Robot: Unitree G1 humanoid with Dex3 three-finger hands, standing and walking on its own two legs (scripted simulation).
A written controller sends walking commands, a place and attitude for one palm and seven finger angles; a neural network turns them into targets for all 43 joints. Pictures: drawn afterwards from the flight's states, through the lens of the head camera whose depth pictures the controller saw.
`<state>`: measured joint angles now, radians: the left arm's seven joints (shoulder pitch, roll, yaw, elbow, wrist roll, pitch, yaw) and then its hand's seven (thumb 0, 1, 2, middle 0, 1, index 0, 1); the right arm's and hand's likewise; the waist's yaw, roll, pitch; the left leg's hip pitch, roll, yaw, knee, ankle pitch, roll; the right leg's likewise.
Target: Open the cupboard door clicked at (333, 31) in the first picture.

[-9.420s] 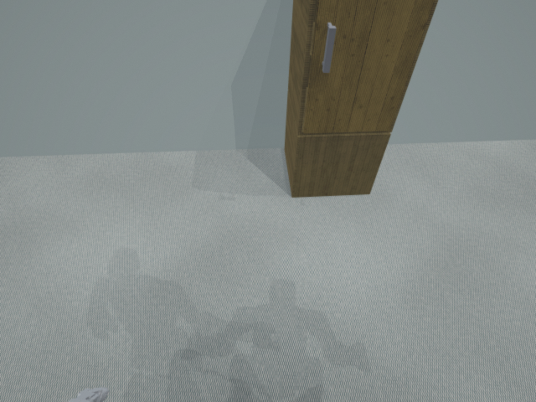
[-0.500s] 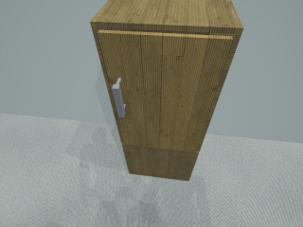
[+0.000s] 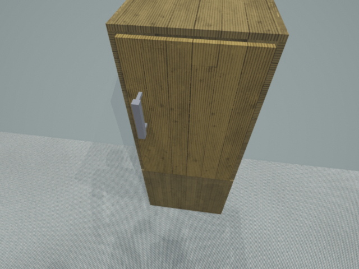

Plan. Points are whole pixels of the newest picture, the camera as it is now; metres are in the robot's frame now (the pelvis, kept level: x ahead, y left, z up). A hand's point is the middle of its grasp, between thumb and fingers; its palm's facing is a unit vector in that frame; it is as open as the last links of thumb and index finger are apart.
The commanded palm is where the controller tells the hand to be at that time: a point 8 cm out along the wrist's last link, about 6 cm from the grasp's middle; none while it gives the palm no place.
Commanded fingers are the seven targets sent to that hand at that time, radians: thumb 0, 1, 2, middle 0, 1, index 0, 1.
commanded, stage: raise the hand with hooked fingers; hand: left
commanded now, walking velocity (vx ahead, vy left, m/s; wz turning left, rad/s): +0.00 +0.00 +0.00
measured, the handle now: (141, 116) +0.53 +0.15 +0.02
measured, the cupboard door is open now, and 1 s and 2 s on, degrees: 0 0 0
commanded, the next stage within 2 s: none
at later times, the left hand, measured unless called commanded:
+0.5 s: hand (90, 265) +0.14 +0.21 -0.06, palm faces -0.01 -1.00 +0.02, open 8.9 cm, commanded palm +0.13 +0.27 -0.04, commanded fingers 0.00 0.32 0.65 -0.24 -0.68 -0.24 -0.68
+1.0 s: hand (64, 231) +0.20 +0.27 -0.02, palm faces -0.05 -1.00 -0.08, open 11.9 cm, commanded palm +0.17 +0.32 +0.00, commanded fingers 0.00 -0.27 0.40 -0.28 -1.05 -0.28 -1.05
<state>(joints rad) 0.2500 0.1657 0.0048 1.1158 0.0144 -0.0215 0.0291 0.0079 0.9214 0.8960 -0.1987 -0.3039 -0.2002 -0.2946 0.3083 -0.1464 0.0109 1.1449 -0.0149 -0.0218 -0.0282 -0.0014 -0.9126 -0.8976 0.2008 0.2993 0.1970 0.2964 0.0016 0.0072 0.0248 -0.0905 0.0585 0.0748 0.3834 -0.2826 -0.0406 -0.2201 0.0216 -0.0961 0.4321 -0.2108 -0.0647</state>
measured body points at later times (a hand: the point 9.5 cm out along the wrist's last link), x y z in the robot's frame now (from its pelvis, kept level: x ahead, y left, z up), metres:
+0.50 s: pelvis -0.04 +0.03 -0.09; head +0.02 +0.05 +0.36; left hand +0.14 +0.26 -0.06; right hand +0.23 -0.20 -0.10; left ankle -0.05 +0.14 -0.74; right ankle +0.02 -0.07 -0.74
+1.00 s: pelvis -0.03 +0.05 -0.06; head +0.02 +0.07 +0.38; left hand +0.19 +0.32 -0.01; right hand +0.12 -0.19 -0.14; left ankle -0.05 +0.14 -0.74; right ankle +0.02 -0.07 -0.74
